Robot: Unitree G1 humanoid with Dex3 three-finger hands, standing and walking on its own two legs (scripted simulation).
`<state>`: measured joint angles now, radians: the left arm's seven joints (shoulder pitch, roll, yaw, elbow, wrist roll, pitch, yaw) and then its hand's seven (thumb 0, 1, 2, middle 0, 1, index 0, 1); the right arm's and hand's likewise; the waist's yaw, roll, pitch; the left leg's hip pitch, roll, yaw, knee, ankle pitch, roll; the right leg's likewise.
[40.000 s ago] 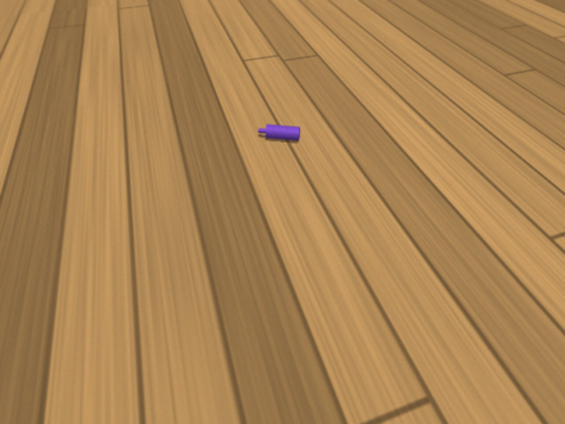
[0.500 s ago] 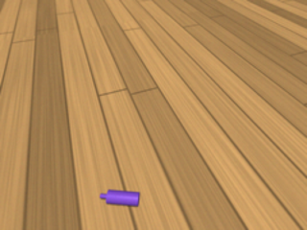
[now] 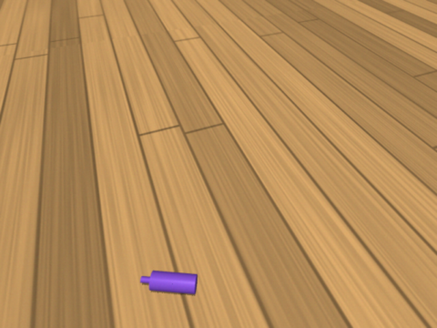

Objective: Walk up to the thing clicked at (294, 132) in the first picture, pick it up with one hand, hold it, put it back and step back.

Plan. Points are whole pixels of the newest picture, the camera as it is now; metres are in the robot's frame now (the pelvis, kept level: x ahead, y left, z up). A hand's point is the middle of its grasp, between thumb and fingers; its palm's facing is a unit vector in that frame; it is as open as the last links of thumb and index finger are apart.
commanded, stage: stand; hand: left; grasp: from above
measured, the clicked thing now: (168, 281) +0.43 +0.23 -0.74
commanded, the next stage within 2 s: step back in 0.40 s
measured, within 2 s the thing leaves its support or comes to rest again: neither
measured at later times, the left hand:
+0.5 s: hand out of the picture +0.07 +0.26 -0.16, palm faces +0.02 -0.94 -0.35, open 7.3 cm
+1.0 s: hand out of the picture +0.01 +0.30 -0.18, palm faces -0.11 -0.92 -0.37, open 7.3 cm
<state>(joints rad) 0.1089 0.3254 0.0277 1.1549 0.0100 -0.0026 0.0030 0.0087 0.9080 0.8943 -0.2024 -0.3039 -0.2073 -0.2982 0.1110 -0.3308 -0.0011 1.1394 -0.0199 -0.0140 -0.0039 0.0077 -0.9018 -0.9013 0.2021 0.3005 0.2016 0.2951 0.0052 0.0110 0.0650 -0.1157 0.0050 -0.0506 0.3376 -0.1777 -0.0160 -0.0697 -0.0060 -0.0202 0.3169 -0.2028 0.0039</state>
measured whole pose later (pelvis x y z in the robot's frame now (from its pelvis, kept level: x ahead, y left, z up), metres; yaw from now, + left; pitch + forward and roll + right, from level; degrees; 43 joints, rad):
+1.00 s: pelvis -0.11 +0.04 -0.02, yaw -4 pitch -2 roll -1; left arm 0.12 0.40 0.07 0.88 0.01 0.07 0.01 0.01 0.91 0.89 -0.20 -0.30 -0.21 -0.30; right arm 0.13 -0.34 -0.04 0.85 -0.03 0.01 -0.01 0.01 -0.90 -0.90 0.21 0.30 0.20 0.30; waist -0.01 -0.03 0.21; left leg -0.34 0.01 0.04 0.60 -0.22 0.05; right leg -0.37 0.08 0.13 1.03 -0.53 0.02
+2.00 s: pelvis -0.43 +0.01 -0.02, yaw -3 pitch -2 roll +2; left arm 0.22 0.36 0.06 0.85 0.04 0.04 0.00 0.01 0.90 0.89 -0.21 -0.30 -0.21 -0.30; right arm 0.14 -0.41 -0.05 0.84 0.00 0.05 -0.02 0.01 -0.90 -0.90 0.20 0.30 0.20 0.30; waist 0.03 0.02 0.15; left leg -0.50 -0.11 -0.14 1.15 -0.49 0.00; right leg -0.31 -0.01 0.04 0.66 -0.31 -0.02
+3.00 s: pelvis -0.66 +0.00 -0.02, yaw +0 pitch -3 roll +1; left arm 0.24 0.42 0.07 0.99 0.02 -0.01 -0.03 0.01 0.91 0.89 -0.20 -0.30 -0.21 -0.30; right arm 0.24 -0.35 -0.05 0.97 -0.05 -0.01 0.04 0.01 -0.90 -0.90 0.21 0.30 0.21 0.30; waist 0.00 -0.02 0.05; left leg -0.22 0.00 -0.03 0.57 -0.31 0.01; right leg -0.29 -0.01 -0.01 0.67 -0.42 -0.02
